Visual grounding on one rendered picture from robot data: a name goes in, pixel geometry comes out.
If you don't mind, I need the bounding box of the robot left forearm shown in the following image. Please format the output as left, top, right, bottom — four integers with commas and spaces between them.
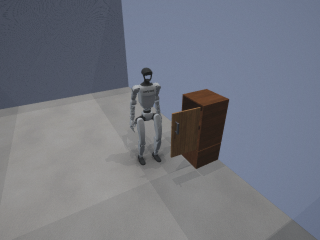
154, 98, 161, 114

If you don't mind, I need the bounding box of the robot right hand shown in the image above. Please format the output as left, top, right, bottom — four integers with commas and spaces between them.
129, 119, 136, 132

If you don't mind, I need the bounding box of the left robot upper arm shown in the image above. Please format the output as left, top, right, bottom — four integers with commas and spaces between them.
153, 82, 161, 101

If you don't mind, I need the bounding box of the robot right shin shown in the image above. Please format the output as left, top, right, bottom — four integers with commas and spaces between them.
138, 140, 145, 158

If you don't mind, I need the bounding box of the right robot upper arm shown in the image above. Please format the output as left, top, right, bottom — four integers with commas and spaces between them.
131, 85, 140, 105

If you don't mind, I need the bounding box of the cupboard door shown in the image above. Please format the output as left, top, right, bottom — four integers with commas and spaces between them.
170, 107, 201, 158

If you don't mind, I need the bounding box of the robot left thigh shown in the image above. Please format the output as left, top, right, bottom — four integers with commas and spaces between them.
152, 113, 162, 143

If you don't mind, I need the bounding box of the handle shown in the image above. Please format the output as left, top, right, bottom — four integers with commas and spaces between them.
175, 122, 180, 135

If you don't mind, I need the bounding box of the robot right forearm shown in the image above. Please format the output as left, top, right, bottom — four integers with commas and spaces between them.
130, 100, 135, 120

